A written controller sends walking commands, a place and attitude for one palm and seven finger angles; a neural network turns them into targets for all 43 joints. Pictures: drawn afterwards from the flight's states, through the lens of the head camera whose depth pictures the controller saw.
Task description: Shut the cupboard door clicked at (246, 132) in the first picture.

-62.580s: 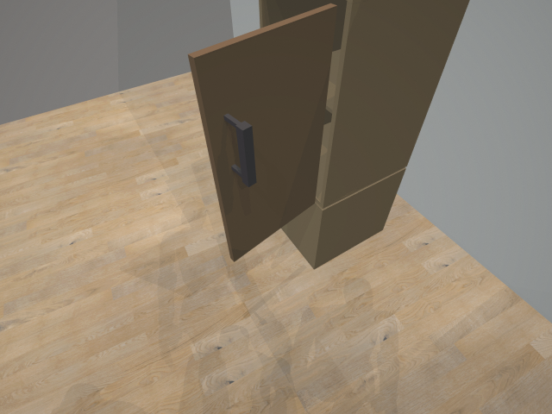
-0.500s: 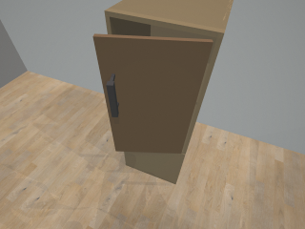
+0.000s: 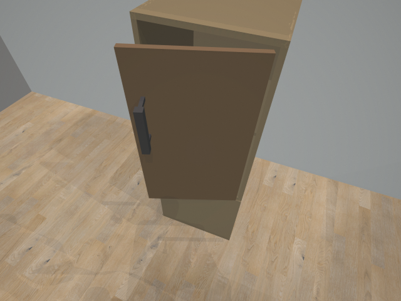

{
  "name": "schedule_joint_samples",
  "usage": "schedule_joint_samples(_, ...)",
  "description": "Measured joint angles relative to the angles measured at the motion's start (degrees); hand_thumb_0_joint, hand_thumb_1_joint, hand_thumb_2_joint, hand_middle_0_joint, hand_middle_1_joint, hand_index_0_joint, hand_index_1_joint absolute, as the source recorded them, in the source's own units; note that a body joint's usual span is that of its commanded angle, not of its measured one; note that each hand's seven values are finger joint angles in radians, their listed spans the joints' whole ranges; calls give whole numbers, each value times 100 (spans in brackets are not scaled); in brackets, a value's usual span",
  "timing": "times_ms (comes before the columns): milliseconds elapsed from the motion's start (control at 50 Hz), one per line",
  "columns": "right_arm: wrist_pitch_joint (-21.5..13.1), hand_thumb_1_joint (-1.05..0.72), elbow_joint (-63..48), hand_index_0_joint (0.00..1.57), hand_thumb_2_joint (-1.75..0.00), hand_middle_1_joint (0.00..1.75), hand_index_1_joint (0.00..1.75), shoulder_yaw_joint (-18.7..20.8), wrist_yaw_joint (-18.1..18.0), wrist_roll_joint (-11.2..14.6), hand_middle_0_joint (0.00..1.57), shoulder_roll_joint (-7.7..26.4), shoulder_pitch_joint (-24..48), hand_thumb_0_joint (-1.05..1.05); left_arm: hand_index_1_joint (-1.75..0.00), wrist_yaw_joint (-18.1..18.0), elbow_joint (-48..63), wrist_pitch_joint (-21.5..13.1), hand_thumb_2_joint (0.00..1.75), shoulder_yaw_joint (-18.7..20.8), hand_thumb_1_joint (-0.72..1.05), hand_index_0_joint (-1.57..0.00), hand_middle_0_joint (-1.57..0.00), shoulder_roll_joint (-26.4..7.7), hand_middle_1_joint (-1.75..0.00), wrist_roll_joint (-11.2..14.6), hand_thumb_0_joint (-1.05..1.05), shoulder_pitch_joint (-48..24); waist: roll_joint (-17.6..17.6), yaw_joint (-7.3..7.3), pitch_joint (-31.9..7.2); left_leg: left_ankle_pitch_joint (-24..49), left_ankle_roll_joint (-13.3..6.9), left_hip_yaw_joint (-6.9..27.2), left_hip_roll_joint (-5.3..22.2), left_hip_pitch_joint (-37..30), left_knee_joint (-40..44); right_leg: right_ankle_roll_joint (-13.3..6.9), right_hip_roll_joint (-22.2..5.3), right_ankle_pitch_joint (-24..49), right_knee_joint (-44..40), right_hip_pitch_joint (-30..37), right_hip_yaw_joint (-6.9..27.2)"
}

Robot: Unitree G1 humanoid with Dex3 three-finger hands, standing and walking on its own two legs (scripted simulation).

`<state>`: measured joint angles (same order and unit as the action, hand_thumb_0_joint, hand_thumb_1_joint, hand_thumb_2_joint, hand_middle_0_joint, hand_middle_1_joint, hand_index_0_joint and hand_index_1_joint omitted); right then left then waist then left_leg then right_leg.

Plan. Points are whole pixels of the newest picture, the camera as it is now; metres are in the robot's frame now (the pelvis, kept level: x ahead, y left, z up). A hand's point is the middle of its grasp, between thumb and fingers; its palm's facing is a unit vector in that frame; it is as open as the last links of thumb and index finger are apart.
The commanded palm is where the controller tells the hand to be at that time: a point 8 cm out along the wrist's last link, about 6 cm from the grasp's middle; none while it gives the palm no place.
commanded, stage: shuffle to correct the standing spot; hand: left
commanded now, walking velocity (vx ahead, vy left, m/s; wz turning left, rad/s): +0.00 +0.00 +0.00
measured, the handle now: (144, 126) +0.50 +0.18 +0.05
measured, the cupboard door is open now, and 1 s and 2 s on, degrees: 20 20 20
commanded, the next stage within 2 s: come to a stop and stand still in 0.28 s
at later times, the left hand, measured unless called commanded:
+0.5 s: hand out of the picture +0.01 +0.13 -0.18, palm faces +0.05 -0.99 -0.16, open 7.3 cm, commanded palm none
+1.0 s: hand out of the picture +0.07 +0.18 -0.19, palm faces +0.05 -0.98 -0.19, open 7.3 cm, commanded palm none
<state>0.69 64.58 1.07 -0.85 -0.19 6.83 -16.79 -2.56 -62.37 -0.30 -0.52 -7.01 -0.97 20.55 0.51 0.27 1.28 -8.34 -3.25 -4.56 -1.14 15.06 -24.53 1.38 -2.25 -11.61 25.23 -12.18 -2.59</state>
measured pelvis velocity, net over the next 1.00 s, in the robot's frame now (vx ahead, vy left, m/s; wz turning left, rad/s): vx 0.05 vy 0.01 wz -0.02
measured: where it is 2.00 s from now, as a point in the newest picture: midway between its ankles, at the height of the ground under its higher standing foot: outside the picture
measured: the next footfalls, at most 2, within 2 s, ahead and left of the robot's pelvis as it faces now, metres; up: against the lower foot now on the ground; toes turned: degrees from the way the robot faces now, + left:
none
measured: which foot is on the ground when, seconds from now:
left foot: down 0.00-1.00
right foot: down 0.00-1.00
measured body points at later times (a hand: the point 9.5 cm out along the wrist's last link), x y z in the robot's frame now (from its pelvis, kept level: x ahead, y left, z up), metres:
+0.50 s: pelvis +0.06 -0.02 +0.00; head +0.07 -0.02 +0.45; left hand +0.01 +0.18 -0.16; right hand +0.04 -0.23 -0.17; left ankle +0.06 +0.08 -0.74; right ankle +0.02 -0.14 -0.74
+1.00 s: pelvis +0.05 +0.01 -0.01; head +0.07 +0.03 +0.44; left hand +0.07 +0.24 -0.17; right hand +0.12 -0.22 -0.15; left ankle +0.06 +0.08 -0.74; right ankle +0.01 -0.13 -0.73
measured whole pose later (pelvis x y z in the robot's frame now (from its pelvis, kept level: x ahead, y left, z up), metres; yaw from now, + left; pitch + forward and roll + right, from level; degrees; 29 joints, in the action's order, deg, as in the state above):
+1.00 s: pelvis +0.05 +0.01 -0.01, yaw -1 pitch -2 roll +0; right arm 0.9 60.1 1.6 -2.0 -0.6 8.2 -9.0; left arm -3.0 -60.1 2.5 1.5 -9.9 -0.9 14.2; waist 2.8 -1.8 4.2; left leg -15.9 -4.2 -7.1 -1.3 13.1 -30.4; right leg 0.9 -3.5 -23.9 36.2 -11.1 -1.5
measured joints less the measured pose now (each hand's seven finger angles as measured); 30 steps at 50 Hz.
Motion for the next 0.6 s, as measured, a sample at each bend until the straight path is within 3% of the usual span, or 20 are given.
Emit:
schedule_joint_samples(360,-23,-91,39,20,-90,30,30,64,-57,-59,20,-47,-134,1,-30,122,-71,53,90,114,91,-20,-20,48,-30,-37,0,206,41,-9,-153,-426,51,-44,44,-96,-257,-118,40,-472,300,51,64)
schedule_joint_samples(600,-86,-92,87,20,-90,30,30,-8,-197,12,20,44,94,2,-30,-15,-124,-89,90,21,91,-20,-20,168,-30,41,0,142,-45,-46,38,-718,278,21,183,-356,-219,-199,182,-680,164,354,10)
